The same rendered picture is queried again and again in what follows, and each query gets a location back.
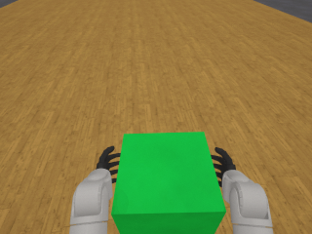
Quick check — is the robot left hand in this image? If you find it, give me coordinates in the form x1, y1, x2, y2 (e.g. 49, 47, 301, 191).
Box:
96, 145, 121, 183

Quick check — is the robot right forearm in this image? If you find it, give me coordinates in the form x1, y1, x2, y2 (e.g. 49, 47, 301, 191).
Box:
221, 170, 274, 234

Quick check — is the robot left forearm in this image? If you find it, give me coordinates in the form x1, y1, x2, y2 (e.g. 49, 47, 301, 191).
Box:
69, 168, 113, 234

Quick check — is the carton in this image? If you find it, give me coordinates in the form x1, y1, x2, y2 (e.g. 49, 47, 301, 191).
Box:
111, 132, 226, 234

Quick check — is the robot right hand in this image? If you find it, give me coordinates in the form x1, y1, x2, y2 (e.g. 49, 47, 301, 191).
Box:
211, 147, 236, 187

